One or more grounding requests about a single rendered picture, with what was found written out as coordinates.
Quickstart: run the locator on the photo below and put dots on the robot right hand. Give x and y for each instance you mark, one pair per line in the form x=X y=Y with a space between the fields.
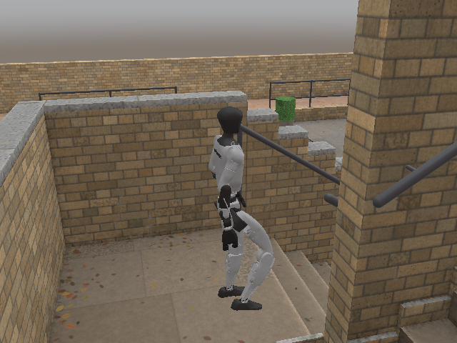
x=229 y=237

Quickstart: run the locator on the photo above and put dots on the left robot upper arm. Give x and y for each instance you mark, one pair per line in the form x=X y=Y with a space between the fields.
x=212 y=160

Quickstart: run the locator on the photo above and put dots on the robot left hand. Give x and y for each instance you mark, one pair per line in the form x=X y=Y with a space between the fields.
x=241 y=199

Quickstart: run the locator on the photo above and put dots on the right robot upper arm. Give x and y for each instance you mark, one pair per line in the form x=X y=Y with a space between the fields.
x=234 y=160

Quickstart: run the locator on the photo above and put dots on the right robot shin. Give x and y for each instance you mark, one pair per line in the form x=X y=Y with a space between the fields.
x=257 y=274

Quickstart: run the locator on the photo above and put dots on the right robot thigh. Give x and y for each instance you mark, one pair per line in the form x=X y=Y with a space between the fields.
x=254 y=231

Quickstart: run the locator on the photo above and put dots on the robot right forearm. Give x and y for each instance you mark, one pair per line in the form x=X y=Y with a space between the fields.
x=226 y=221

